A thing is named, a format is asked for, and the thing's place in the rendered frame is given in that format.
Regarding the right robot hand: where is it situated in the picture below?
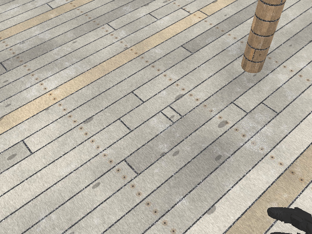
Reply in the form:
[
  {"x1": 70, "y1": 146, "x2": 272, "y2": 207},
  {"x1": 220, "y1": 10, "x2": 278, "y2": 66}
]
[{"x1": 267, "y1": 207, "x2": 312, "y2": 234}]

